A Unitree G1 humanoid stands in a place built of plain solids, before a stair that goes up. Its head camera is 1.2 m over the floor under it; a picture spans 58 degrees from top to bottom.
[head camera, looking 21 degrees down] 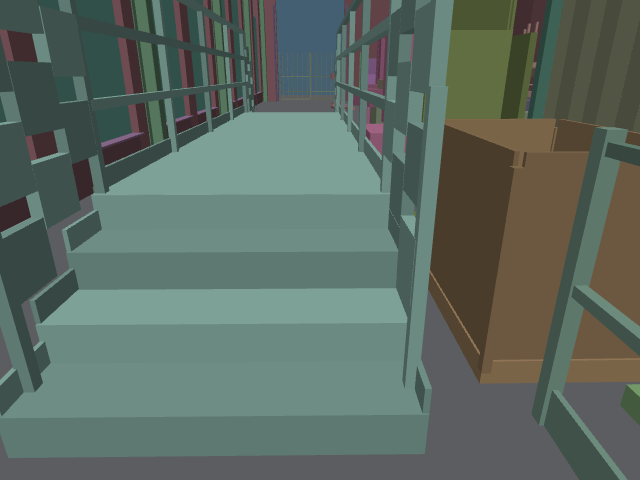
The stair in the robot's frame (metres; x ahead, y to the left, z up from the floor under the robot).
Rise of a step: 0.17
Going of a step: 0.28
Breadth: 1.40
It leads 1 degrees to the left of straight ahead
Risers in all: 4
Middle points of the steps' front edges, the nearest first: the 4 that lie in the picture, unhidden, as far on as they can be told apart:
1.10 0.34 0.17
1.38 0.35 0.34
1.66 0.35 0.51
1.94 0.35 0.68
